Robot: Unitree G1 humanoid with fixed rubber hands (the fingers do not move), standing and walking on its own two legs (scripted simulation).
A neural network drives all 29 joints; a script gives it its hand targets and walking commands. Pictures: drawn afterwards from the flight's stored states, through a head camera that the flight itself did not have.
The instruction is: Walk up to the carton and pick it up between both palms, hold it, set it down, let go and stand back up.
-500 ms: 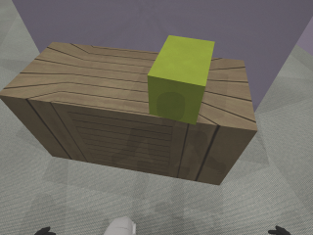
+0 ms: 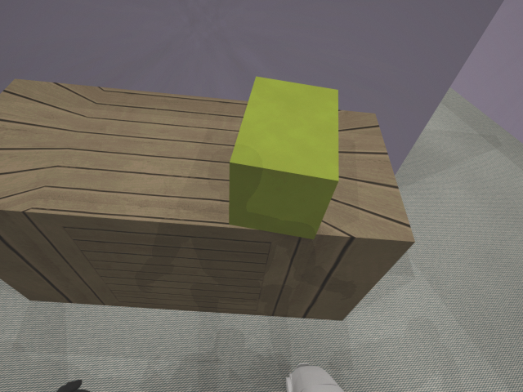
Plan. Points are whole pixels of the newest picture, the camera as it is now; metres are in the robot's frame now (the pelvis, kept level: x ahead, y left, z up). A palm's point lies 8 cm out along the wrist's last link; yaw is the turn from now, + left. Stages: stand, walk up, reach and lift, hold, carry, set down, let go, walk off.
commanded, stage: walk up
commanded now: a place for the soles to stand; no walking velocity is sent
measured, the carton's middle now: (284, 156) +0.62 -0.07 -0.05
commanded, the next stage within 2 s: none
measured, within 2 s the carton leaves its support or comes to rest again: neither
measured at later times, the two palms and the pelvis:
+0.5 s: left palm out of the picture +0.12 +0.28 -0.11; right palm out of the picture +0.07 -0.36 -0.08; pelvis +0.02 -0.03 -0.01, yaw -4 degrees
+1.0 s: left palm (88, 391) +0.14 +0.26 -0.11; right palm out of the picture +0.07 -0.39 -0.09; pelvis +0.03 -0.05 -0.02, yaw -6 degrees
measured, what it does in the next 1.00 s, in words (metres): steps on the spot: right foot, then left foot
